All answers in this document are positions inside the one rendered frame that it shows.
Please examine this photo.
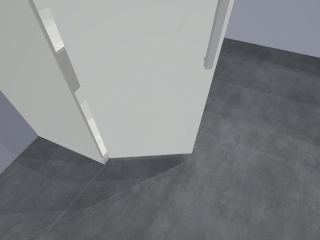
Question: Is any handle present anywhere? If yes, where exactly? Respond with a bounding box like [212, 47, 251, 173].
[204, 0, 230, 70]

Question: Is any fridge door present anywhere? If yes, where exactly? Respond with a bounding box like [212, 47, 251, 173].
[46, 0, 235, 158]

